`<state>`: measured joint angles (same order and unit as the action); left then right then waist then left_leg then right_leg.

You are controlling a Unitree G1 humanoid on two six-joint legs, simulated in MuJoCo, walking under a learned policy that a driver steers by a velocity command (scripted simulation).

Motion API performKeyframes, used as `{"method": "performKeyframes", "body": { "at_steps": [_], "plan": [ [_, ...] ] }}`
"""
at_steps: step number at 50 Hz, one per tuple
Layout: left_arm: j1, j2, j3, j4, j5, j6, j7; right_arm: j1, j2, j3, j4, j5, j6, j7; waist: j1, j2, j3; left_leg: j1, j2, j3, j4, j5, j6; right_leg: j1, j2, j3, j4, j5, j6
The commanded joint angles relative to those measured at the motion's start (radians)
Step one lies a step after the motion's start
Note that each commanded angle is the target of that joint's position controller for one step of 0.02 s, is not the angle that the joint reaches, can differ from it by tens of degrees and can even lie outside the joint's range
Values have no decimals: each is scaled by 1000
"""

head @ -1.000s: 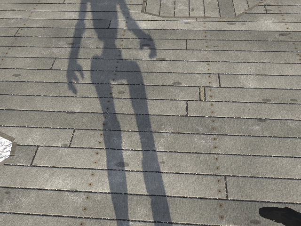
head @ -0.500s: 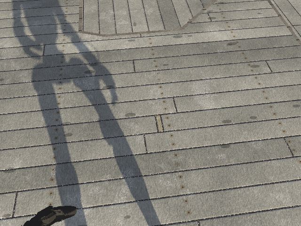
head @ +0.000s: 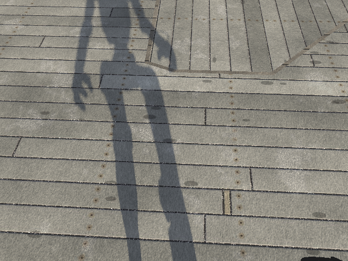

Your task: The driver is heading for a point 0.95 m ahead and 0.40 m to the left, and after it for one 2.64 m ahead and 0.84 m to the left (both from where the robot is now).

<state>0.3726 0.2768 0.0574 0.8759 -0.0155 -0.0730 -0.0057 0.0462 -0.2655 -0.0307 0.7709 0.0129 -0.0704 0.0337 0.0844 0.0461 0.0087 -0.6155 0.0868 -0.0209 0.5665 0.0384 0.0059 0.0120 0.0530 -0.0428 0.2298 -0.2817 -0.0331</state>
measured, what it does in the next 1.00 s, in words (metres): walks ahead, turning left: left foot, then right foot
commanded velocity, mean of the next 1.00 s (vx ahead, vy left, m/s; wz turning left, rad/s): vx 0.50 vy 0.00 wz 0.31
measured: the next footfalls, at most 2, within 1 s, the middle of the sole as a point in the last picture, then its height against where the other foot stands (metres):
left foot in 0.08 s outside the picture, level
right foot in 0.60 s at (223, 255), level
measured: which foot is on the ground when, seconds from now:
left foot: up 0.00-0.06, down 0.08-0.62, up 0.64-1.00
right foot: down 0.00-0.10, up 0.12-0.58, down 0.60-1.00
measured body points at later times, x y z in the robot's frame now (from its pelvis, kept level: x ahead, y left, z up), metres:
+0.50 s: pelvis +0.27 +0.03 +0.00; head +0.30 +0.04 +0.45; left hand +0.47 +0.28 -0.09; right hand +0.28 -0.25 -0.12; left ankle +0.19 +0.13 -0.74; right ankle +0.46 -0.12 -0.70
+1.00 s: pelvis +0.52 +0.03 +0.00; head +0.55 +0.05 +0.45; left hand +0.45 +0.31 -0.13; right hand +0.79 -0.14 -0.09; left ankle +0.63 +0.23 -0.69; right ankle +0.47 -0.10 -0.74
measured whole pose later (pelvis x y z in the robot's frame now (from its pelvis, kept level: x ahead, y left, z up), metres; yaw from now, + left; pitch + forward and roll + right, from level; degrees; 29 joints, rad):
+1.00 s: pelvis +0.52 +0.03 +0.00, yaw +21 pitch +1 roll -3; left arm 0.29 0.28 0.08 0.91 0.00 -0.08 0.01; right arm 0.13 -0.29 -0.07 0.70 0.02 -0.01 0.03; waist 0.08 0.04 0.03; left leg -0.66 0.11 -0.01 0.73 -0.02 0.02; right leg 0.04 0.00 -0.23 0.23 -0.28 0.01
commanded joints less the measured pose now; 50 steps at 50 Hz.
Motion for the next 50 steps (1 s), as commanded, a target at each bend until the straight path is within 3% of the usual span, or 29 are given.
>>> {"method": "performKeyframes", "body": {
  "at_steps": [1,2,3,4,5,6,7,8,9,10,11,13,17,20,24,27,28,29,30,31,32,33,35,36,38,41,46,50],
  "plan": [
    [19,182,44,-19,-6,7,11,-94,-93,-21,-95,3,-24,14,-26,-118,46,-1,-18,9,-52,-75,35,34,-315,147,2,377,-145],
    [8,189,46,-17,-6,12,13,-58,-108,-27,-87,2,-26,15,-50,-130,25,62,-36,27,-64,-109,50,47,-313,141,45,474,-133],
    [-14,192,46,-18,-7,17,15,30,-130,-41,-63,-1,-28,12,-104,-132,-26,195,-68,60,-92,-111,71,38,-285,112,146,632,-113],
    [-14,165,35,-22,0,21,18,188,-180,-66,-15,-5,-27,3,-170,-109,-132,429,-65,56,-80,-83,104,-33,-230,69,333,676,-84],
    [1,112,11,-50,27,18,21,367,-260,-87,14,-14,-22,-8,-222,32,-289,730,138,-180,-50,-33,170,-245,-160,17,666,366,-44],
    [125,7,-16,-53,14,-6,10,384,-302,-93,31,-14,-17,-1,-147,292,-384,1006,309,-648,-189,-267,322,-628,15,68,956,-279,8],
    [48,122,7,-43,-6,-25,4,366,-204,-68,19,1,-16,0,-191,158,-322,968,284,-662,-250,-410,290,-742,-42,174,1058,-302,-2],
    [-45,158,18,-71,-25,-36,-2,299,-170,-57,8,-1,-17,-4,-183,103,-187,842,253,-517,-269,-386,249,-795,-89,149,1055,-207,-15],
    [-91,144,16,-79,-20,-37,4,234,-156,-52,-4,-9,-17,-5,-153,21,-116,706,216,-417,-293,-290,231,-760,-138,121,1012,-116,-12],
    [-114,136,20,-81,-4,-33,8,191,-129,-46,-9,-16,-19,-2,-127,7,-61,596,183,-343,-322,-199,226,-724,-166,114,953,-61,-6],
    [-92,122,21,-77,0,-23,8,171,-112,-40,-11,-26,-22,-2,-95,35,-56,530,161,-294,-349,-143,221,-661,-188,122,924,-22,-2],
    [-69,86,16,-68,2,-2,11,172,-113,-42,-1,-19,-33,-1,-73,39,-48,470,146,-230,-396,-79,234,-621,-197,113,870,5,14],
    [-204,70,11,-120,23,-1,15,229,-157,-56,28,-8,-28,-20,-90,2,5,455,122,-171,-436,-4,242,-687,-191,102,648,174,55],
    [-311,51,4,-143,17,-14,5,272,-170,-61,44,1,-17,-33,-123,9,24,445,79,-120,-428,-24,208,-631,-148,87,439,327,68],
    [-428,58,0,-176,4,-31,-15,347,-177,-65,71,12,-1,-42,-159,24,39,485,100,-157,-376,-73,198,-570,-106,87,304,361,70],
    [-411,104,13,-178,1,-45,-23,342,-191,-75,72,14,12,-51,-125,53,27,537,135,-224,-301,-88,172,-494,-97,105,241,277,45],
    [-364,119,20,-166,0,-49,-21,332,-191,-77,69,13,17,-53,-96,63,9,535,130,-231,-255,-57,160,-423,-90,94,223,244,31],
    [-261,149,38,-135,4,-51,-15,326,-170,-70,64,9,19,-53,-47,55,-47,511,87,-210,-152,12,137,-273,-84,79,198,224,4],
    [-105,200,56,-108,22,-55,-6,314,-115,-50,41,-2,18,-50,22,1,-180,394,21,-164,88,-55,103,-17,-193,169,239,219,-50],
    [9,290,80,-91,28,-43,0,421,-23,-25,14,-7,3,-49,6,-235,-338,47,-124,-44,450,-406,30,368,-432,505,230,136,-171],
    [34,245,69,-78,19,-34,-5,431,-54,-28,2,19,-8,-47,8,-368,-381,-131,-120,-97,647,-645,22,390,-501,783,96,-102,-229],
    [-31,163,46,-93,14,-35,-4,355,-153,-55,-4,36,-8,-49,16,-240,-227,-189,-61,-126,716,-573,30,260,-456,663,60,-201,-183],
    [-154,93,23,-99,20,-33,-5,271,-149,-63,-23,22,7,-51,-30,-150,-65,-142,8,-90,668,-426,27,8,-376,421,10,-48,-139],
    [-191,73,18,-95,26,-35,-5,275,-132,-68,-25,16,18,-48,-61,-178,-33,-95,37,-96,625,-382,25,-72,-349,344,-18,21,-131],
    [-218,77,23,-84,28,-43,-4,282,-91,-64,-31,19,39,-42,-84,-176,-3,-41,53,-81,592,-335,16,-154,-325,230,-70,114,-132],
    [-202,114,37,-62,29,-51,3,235,-77,-63,-65,11,53,-40,-88,-124,16,-85,60,-86,507,-233,-2,-152,-335,124,-103,234,-155],
    [-171,155,48,-41,23,-37,14,95,-56,-50,-111,10,42,-9,-41,-96,48,-56,42,-17,235,-20,3,-107,-308,-48,-110,310,-130],
    [-108,190,60,-16,5,-14,16,-17,-56,-43,-166,10,44,13,-6,-88,86,-66,25,35,112,-57,30,7,-342,-103,-79,343,-111]
  ]
}}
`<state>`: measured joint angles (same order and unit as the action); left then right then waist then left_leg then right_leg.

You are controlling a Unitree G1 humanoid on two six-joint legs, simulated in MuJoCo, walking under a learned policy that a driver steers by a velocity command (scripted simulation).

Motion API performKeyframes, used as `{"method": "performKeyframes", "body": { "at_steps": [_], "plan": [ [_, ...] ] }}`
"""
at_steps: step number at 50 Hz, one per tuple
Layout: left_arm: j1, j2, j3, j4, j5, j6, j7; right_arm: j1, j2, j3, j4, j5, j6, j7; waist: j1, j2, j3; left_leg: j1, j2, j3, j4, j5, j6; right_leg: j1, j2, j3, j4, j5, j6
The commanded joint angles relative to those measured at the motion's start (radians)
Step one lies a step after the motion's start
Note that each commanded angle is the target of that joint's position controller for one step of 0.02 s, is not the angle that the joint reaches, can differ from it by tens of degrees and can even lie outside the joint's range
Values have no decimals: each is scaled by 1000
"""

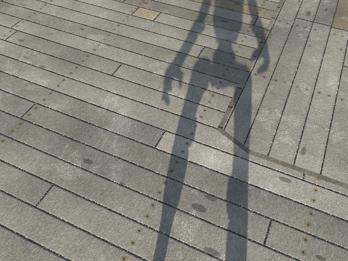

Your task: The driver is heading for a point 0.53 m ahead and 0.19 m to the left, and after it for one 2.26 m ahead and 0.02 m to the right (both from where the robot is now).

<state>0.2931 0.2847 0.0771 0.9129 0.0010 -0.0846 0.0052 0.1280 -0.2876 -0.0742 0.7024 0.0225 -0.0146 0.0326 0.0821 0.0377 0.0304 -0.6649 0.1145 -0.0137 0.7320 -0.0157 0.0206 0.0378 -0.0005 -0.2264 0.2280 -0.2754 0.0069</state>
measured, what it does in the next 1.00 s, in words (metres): walks ahead, turning left: left foot, then right foot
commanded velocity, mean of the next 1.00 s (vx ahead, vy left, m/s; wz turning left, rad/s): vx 0.50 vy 0.00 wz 0.36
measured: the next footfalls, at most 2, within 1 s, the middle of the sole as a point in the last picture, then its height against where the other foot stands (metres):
left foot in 0.12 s outside the picture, level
right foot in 0.60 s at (194, 241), level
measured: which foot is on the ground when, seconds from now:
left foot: up 0.00-0.10, down 0.12-0.62, up 0.64-1.00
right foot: down 0.00-0.12, up 0.14-0.58, down 0.60-1.00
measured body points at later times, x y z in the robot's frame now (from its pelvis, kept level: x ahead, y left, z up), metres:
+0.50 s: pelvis +0.28 +0.06 +0.00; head +0.30 +0.08 +0.45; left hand +0.43 +0.36 -0.08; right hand +0.41 -0.21 -0.10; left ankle +0.19 +0.13 -0.74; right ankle +0.51 -0.06 -0.69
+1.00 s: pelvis +0.54 +0.12 +0.00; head +0.57 +0.13 +0.45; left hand +0.42 +0.38 -0.12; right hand +0.85 +0.00 -0.06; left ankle +0.62 +0.30 -0.72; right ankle +0.52 -0.02 -0.74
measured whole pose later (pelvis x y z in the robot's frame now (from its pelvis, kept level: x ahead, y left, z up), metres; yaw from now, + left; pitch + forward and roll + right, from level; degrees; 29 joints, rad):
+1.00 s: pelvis +0.54 +0.12 +0.00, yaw +19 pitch +2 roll -1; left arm 0.42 0.28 0.06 0.86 -0.03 -0.06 -0.01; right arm 0.04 -0.26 -0.03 0.63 0.01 -0.09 0.02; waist 0.13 0.02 0.02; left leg -0.52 0.03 -0.07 0.54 -0.07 -0.02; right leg -0.09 0.05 0.10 0.33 -0.27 -0.02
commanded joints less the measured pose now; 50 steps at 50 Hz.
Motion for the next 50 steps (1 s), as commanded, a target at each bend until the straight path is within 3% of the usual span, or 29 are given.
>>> {"method": "performKeyframes", "body": {
  "at_steps": [1,3,4,5,6,7,8,9,10,11,12,13,16,19,22,27,29,30,31,32,33,34,35,36,38,40,43,48,50],
  "plan": [
    [-22,190,43,-49,-17,6,4,-111,-41,-2,-110,0,-11,19,-6,-83,67,-14,-13,42,-71,-40,28,14,-299,70,-53,382,-143],
    [-31,217,52,-49,-28,19,7,-88,-68,-15,-122,-3,-7,23,-41,-110,34,68,-62,91,-90,-141,64,56,-304,37,52,659,-123],
    [-39,232,57,-52,-34,26,9,-29,-93,-29,-113,-4,-3,22,-81,-127,-12,161,-103,122,-93,-189,87,61,-298,19,158,832,-113],
    [-56,233,56,-56,-39,35,11,106,-130,-53,-80,-1,-1,17,-164,-115,-83,342,-153,147,-147,-160,118,23,-269,-11,343,919,-90],
    [-43,202,43,-62,-26,33,14,286,-200,-91,-27,3,6,0,-243,-66,-176,642,-160,87,-178,-119,160,-156,-230,-23,603,778,-48],
    [20,72,2,-117,21,16,5,310,-326,-115,-19,12,7,-17,-167,208,-231,974,101,-404,-230,-215,308,-612,-79,-8,981,-21,19],
    [-13,79,-10,-136,3,-26,-7,312,-295,-93,-64,4,-14,-8,-177,168,-404,1075,228,-822,-408,-377,415,-773,25,253,1148,-344,20],
    [-135,154,10,-168,-41,-48,-17,292,-218,-68,-54,-5,-31,2,-211,71,-295,1019,206,-707,-451,-340,350,-874,-26,306,1167,-259,-2],
    [-158,143,5,-177,-43,-61,-17,251,-193,-59,-51,-5,-41,2,-180,44,-193,887,168,-572,-446,-265,315,-873,-67,297,1096,-170,-21],
    [-150,139,7,-163,-18,-64,-8,178,-163,-50,-60,-5,-43,-1,-134,-13,-134,746,126,-470,-447,-170,283,-809,-104,300,1008,-105,-18],
    [-128,151,15,-154,-4,-56,-4,124,-134,-38,-77,-15,-44,-5,-93,-1,-103,634,95,-399,-464,-72,267,-730,-128,307,940,-62,-14],
    [-115,152,18,-153,-1,-42,-6,102,-127,-34,-90,-22,-45,-9,-73,16,-94,566,79,-377,-487,-25,265,-677,-133,309,908,-37,-6],
    [-136,110,12,-167,15,-16,-4,122,-152,-41,-83,-13,-53,-26,-63,1,-72,473,47,-296,-518,81,273,-650,-112,285,773,47,39],
    [-249,80,-2,-203,14,-14,-7,167,-165,-46,-65,-7,-49,-44,-102,16,-35,442,3,-243,-518,29,235,-646,-77,284,545,240,62],
    [-344,68,-11,-234,1,-22,-20,207,-171,-49,-47,-3,-42,-50,-141,43,-13,414,-14,-243,-507,-64,200,-572,-31,277,369,369,60],
    [-361,121,5,-259,-10,-41,-37,246,-159,-49,-23,3,-29,-57,-135,74,-12,521,37,-369,-388,-105,176,-517,-13,315,262,282,23],
    [-266,140,19,-237,-9,-51,-34,226,-147,-47,-28,1,-21,-58,-82,102,-39,530,21,-394,-305,-52,152,-394,-2,289,223,217,-11],
    [-164,170,35,-215,2,-56,-28,220,-110,-33,-37,-3,-21,-55,-32,86,-112,496,-34,-358,-175,-11,120,-224,-34,304,212,216,-45],
    [-11,225,49,-202,15,-57,-20,232,-53,-10,-56,-21,-23,-53,23,-33,-260,366,-103,-269,112,-165,80,40,-208,473,231,159,-104],
    [79,299,67,-151,20,-42,-29,399,3,7,-70,14,-34,-52,-56,-397,-367,12,-228,-157,431,-583,10,329,-409,967,122,-75,-280],
    [72,195,45,-152,-9,-41,-38,387,-97,-7,-29,23,-37,-57,-24,-272,-289,-102,-159,-199,546,-554,3,284,-395,1047,52,-321,-266],
    [27,136,27,-160,-11,-36,-37,260,-146,-19,-43,13,-36,-55,1,-180,-157,-125,-132,-179,563,-465,4,159,-343,892,40,-285,-228],
    [-28,121,17,-168,1,-27,-38,182,-139,-17,-62,-3,-37,-57,-15,-109,-90,-96,-99,-135,539,-406,4,38,-297,774,34,-163,-212],
    [-58,107,10,-165,6,-21,-38,131,-127,-17,-80,-22,-46,-53,-32,-99,-37,-80,-69,-115,476,-361,6,-59,-261,703,17,-47,-222],
    [-68,88,-1,-163,7,-20,-34,138,-91,-12,-83,-21,-57,-44,-70,-142,-35,5,-40,-91,372,-322,3,-140,-206,617,-10,114,-226],
    [-46,109,4,-155,-11,-19,-28,117,-61,-2,-95,-26,-63,-40,-74,-149,-43,22,-39,-58,249,-330,-14,-157,-197,576,-25,209,-249],
    [-20,166,22,-145,-23,-9,-14,10,-26,19,-121,-29,-75,-32,-49,-131,-33,98,-57,-33,18,-192,-37,-216,-177,507,-42,253,-243],
    [67,174,25,-121,-35,14,-6,-111,-54,14,-144,-9,-90,-15,-14,-133,-24,239,-110,-35,-187,-15,-52,-237,-172,508,-1,218,-205],
    [75,178,27,-119,-35,23,-2,-103,-77,4,-145,-5,-98,-14,-39,-141,-28,318,-112,-41,-248,-24,-36,-234,-182,545,41,164,-181]
  ]
}}
Keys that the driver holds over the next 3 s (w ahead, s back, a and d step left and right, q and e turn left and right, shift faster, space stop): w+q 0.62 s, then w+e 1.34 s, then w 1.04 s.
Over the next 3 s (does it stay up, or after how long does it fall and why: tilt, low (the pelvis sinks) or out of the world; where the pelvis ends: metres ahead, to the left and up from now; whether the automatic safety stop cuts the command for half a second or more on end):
stays up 1.59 -0.03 0.00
